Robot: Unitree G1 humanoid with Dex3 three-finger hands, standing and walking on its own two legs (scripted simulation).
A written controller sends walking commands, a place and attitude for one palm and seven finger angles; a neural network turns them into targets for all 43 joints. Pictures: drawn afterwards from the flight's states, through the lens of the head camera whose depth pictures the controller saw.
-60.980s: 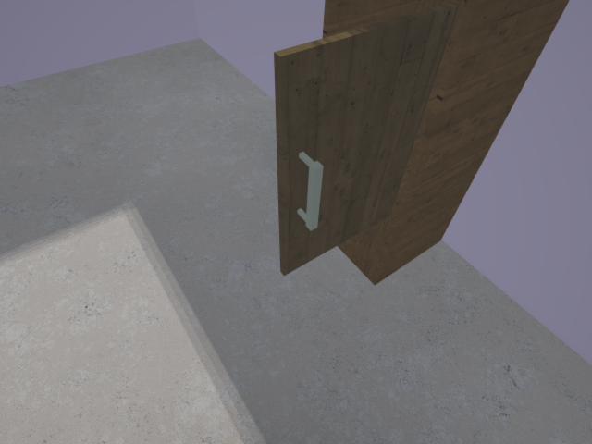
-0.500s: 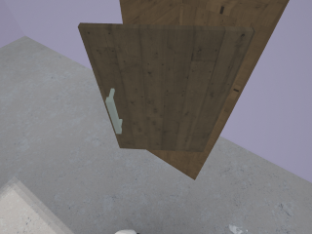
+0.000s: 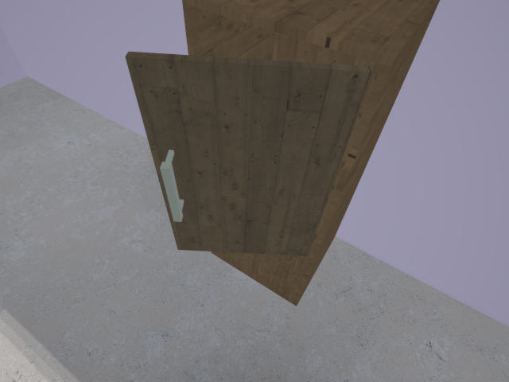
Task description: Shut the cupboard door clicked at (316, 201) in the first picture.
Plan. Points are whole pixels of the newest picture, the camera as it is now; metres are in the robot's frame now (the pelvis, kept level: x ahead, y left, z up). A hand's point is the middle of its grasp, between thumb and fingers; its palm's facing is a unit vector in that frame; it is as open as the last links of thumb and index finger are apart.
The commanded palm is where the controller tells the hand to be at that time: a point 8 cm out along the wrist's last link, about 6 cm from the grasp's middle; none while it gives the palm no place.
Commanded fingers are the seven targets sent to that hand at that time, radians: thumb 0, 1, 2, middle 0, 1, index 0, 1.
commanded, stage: come to a stop and stand still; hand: left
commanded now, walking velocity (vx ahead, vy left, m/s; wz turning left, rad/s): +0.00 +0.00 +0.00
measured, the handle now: (174, 187) +0.50 +0.20 -0.04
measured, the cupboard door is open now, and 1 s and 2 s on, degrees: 31 31 31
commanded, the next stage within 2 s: look again from close up in 0.16 s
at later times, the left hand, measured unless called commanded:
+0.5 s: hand out of the picture -0.01 +0.20 -0.18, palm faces +0.00 -0.98 -0.21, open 7.4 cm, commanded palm none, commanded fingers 0.00 0.90 0.90 -0.20 -0.30 -0.20 -0.30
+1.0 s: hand (120, 353) +0.17 +0.22 -0.06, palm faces +0.24 -0.96 -0.18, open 7.3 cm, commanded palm +0.11 +0.26 -0.07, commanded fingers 0.00 0.90 0.90 -0.33 -0.44 -0.33 -0.44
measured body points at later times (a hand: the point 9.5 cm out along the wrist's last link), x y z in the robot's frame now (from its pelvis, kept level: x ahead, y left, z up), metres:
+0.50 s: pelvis +0.00 +0.03 -0.01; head +0.01 +0.01 +0.44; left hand -0.01 +0.25 -0.16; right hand +0.00 -0.18 -0.17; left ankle -0.01 +0.13 -0.74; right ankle -0.01 -0.10 -0.74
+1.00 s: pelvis +0.00 +0.02 -0.02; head +0.01 +0.01 +0.43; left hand +0.16 +0.27 -0.05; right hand +0.09 -0.23 -0.14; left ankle -0.01 +0.13 -0.74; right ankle -0.01 -0.09 -0.74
